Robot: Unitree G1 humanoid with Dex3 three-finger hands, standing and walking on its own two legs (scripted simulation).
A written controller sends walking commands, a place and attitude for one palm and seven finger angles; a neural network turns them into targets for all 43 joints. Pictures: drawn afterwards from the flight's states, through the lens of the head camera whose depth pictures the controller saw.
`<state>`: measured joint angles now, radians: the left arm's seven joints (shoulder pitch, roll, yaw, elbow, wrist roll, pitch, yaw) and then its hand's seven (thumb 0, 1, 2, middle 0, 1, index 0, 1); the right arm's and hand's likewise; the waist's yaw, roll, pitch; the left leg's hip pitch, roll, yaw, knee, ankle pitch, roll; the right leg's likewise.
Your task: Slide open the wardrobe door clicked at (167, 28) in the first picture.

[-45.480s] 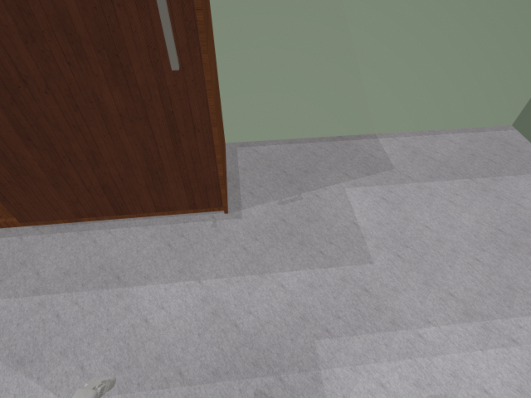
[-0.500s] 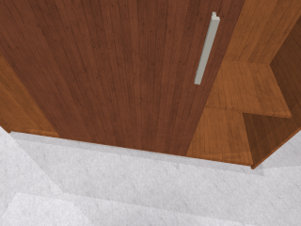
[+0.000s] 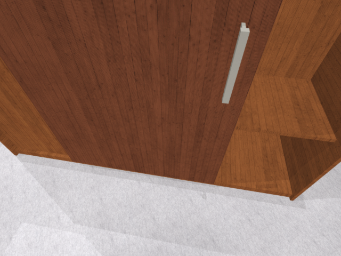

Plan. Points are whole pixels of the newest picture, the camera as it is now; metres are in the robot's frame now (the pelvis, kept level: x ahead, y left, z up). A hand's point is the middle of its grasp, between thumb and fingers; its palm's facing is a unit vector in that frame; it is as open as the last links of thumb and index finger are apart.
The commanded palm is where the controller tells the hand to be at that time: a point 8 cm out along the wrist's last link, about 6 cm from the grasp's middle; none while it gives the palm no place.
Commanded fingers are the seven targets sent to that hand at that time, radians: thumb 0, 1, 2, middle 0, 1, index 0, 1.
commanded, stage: look to check the result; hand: right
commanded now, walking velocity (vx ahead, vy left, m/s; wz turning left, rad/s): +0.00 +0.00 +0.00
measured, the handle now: (233, 66) +0.62 -0.15 +0.12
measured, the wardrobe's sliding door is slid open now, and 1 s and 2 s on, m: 0.47 0.47 0.47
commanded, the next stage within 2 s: stand and wait in 0.54 s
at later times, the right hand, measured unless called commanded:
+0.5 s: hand out of the picture +0.03 -0.17 -0.18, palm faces +0.00 +0.98 -0.19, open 7.3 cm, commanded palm none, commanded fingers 0.00 -0.90 -0.90 0.20 0.30 0.20 0.30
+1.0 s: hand out of the picture +0.03 -0.17 -0.18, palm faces -0.01 +0.98 -0.19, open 7.3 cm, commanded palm none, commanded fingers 0.00 -0.90 -0.90 0.20 0.30 0.20 0.30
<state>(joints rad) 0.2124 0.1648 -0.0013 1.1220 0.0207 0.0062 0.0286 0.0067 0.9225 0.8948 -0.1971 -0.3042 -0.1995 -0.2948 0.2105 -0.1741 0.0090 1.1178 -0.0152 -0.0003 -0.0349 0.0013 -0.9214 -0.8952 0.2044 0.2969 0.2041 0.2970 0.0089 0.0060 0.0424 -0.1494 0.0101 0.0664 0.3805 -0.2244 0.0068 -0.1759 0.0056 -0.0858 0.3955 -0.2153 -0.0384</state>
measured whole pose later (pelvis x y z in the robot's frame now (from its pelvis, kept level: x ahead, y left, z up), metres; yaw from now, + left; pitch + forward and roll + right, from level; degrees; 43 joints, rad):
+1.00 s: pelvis +0.02 +0.00 +0.00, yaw +0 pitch -1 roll +0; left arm 0.23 0.15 0.00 1.16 0.02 0.00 0.04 0.01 0.92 0.89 -0.20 -0.30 -0.20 -0.29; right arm 0.24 -0.16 0.01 1.14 -0.01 -0.01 -0.04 0.00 -0.91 -0.90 0.20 0.30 0.20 0.30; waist 0.01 0.01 0.05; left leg -0.10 0.01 0.06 0.36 -0.24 0.00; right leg -0.13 0.01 -0.09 0.37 -0.24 -0.04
